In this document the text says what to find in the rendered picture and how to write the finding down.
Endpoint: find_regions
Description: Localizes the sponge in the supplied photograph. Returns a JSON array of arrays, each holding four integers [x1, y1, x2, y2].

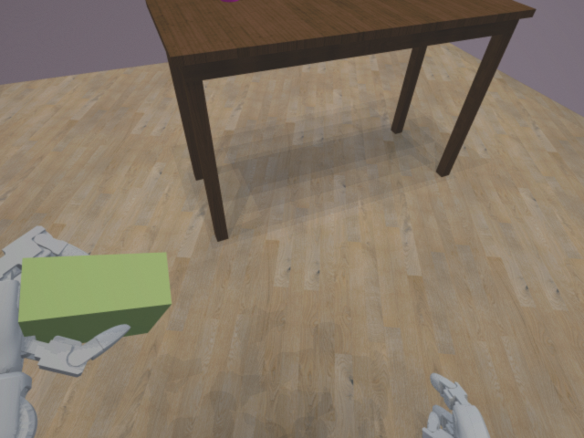
[[18, 252, 172, 343]]

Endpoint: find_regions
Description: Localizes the robot left hand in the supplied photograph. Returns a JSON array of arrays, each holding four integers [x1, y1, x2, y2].
[[0, 225, 130, 377]]

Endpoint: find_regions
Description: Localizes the table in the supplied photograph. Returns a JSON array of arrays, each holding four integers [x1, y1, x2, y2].
[[145, 0, 536, 242]]

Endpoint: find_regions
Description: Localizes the robot right hand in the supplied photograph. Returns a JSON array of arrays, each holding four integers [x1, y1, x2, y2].
[[422, 373, 490, 438]]

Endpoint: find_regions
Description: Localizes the left robot forearm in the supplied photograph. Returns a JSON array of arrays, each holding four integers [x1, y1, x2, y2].
[[0, 371, 37, 438]]

